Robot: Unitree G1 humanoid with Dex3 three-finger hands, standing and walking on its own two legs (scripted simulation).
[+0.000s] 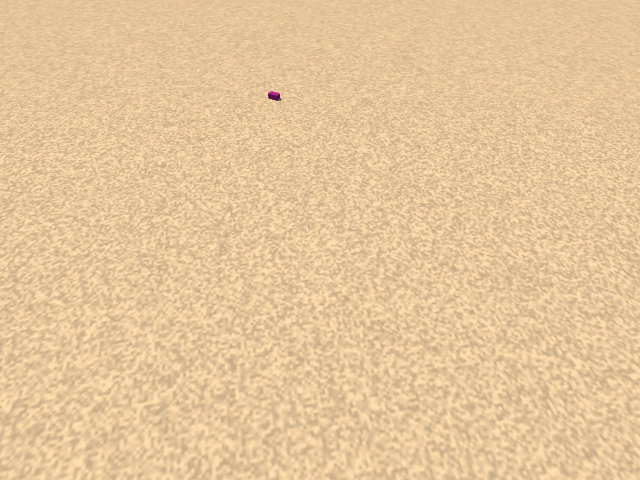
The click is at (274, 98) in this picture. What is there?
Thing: small box
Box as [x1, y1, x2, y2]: [268, 91, 279, 100]
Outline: 270,91 268,93 268,97 277,100 279,98 279,93
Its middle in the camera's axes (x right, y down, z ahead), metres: -0.28 -0.87 +2.40
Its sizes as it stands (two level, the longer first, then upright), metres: 0.065 0.035 0.033
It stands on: the floor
